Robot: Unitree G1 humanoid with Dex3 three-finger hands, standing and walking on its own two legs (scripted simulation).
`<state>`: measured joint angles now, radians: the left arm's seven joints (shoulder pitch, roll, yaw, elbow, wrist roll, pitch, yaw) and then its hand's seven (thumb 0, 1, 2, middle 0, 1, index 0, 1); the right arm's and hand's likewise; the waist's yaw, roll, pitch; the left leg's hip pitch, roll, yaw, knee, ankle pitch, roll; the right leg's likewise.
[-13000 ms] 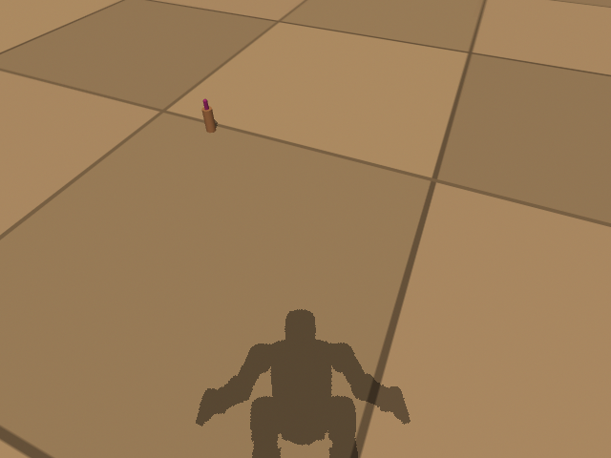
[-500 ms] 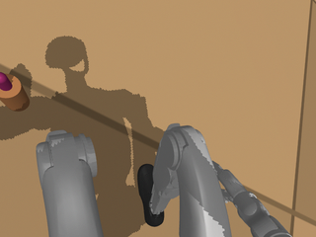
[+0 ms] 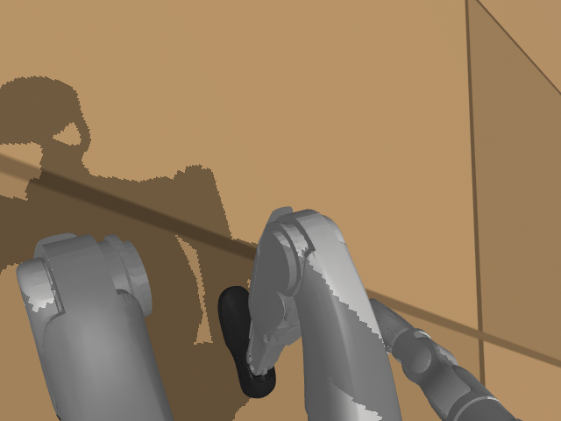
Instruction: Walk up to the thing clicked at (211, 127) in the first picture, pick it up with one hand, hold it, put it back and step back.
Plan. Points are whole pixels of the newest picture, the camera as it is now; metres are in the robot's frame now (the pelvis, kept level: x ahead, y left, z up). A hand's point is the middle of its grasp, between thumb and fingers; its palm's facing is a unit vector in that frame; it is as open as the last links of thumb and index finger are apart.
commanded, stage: close in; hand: left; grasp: from the side
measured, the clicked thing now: out of the picture +0.43 +0.31 -0.18
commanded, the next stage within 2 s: rest palm in 0.28 s
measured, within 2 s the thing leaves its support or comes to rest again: leaves its support in 1.52 s
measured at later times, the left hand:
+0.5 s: hand out of the picture +0.40 +0.32 -0.17, palm faces +0.36 -0.93 +0.01, open 16.8 cm
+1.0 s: hand out of the picture +0.43 +0.31 -0.16, palm faces +0.39 -0.92 -0.01, open 8.9 cm
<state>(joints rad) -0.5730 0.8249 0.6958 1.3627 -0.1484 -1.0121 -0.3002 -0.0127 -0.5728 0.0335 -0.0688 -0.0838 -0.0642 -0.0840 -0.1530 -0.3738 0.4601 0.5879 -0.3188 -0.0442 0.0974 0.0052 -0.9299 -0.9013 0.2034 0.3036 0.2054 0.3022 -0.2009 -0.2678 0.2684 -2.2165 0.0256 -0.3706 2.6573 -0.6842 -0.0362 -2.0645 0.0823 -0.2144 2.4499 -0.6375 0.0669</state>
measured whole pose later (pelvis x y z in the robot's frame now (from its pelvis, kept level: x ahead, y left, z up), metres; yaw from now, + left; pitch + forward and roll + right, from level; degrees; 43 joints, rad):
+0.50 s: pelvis +0.00 +0.01 +0.00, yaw -1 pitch +9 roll -17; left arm -0.57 0.84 0.58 1.41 -0.13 -1.10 -0.14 -0.01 -0.41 0.13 -0.07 -0.08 -0.06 -0.08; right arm -0.18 -0.38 0.50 0.56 -0.37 -0.01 0.12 0.00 -0.90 -0.90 0.20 0.30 0.21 0.30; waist -0.21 -0.29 0.31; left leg -2.21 0.03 -0.40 2.69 -0.69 -0.02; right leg -2.04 0.10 -0.24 2.44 -0.63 0.07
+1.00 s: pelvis +0.00 +0.01 +0.00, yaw -2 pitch +9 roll -17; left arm -0.63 0.87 0.58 1.46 -0.10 -1.11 -0.05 0.01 0.24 0.65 -0.63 -0.62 -0.56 -0.63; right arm -0.18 -0.38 0.54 0.54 -0.37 0.03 0.13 0.00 -0.87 -0.89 0.20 0.30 0.20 0.30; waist -0.24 -0.29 0.33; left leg -2.20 0.04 -0.42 2.68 -0.69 -0.03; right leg -2.04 0.11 -0.25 2.42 -0.62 0.08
